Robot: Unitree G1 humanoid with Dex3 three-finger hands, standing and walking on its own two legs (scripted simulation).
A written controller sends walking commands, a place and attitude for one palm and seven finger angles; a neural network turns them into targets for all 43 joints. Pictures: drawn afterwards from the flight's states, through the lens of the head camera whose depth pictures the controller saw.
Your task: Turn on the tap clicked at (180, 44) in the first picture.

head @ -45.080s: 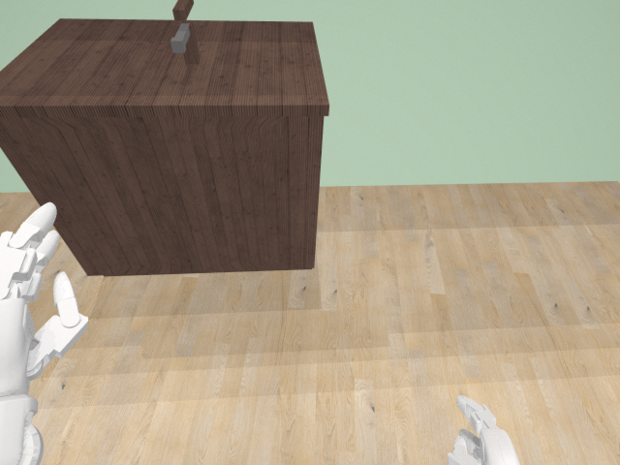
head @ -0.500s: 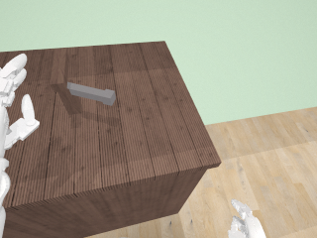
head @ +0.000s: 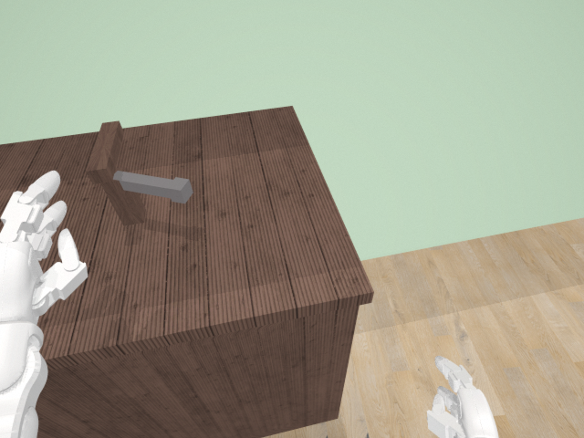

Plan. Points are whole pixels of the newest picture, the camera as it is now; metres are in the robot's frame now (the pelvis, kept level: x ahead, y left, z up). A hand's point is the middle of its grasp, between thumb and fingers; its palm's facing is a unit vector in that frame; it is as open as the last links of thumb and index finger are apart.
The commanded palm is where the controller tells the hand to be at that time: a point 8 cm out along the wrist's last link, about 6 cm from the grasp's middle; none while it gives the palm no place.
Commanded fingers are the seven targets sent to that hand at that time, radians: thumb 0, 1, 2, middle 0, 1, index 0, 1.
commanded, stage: turn the palm inward beside the body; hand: left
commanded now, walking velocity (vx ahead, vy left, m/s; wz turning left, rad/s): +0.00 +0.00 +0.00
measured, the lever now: (180, 190) +0.43 +0.25 +0.12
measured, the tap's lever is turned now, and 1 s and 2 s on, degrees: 63 63 63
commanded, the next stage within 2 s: reach beside the lever's end, fingers flat in 1.62 s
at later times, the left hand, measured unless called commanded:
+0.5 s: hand (98, 269) +0.23 +0.25 +0.17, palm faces +0.44 -0.86 -0.24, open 7.4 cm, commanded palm +0.18 +0.30 +0.18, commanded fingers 0.00 0.90 0.90 -0.20 -0.30 -0.20 -0.30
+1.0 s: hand (82, 292) +0.20 +0.25 +0.17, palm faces +0.49 -0.86 -0.14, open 7.4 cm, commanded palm +0.14 +0.29 +0.18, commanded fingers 0.00 0.90 0.90 -0.20 -0.30 -0.20 -0.30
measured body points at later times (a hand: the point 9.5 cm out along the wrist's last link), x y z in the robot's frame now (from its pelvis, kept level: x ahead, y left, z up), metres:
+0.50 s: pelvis +0.04 +0.01 +0.00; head +0.03 -0.01 +0.45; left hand +0.20 +0.30 +0.18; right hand +0.23 -0.22 -0.08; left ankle +0.03 +0.16 -0.73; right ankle +0.02 -0.09 -0.73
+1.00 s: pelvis +0.01 +0.02 +0.00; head -0.02 +0.00 +0.45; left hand +0.17 +0.30 +0.18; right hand +0.23 -0.19 -0.07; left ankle +0.03 +0.16 -0.73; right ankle +0.02 -0.09 -0.73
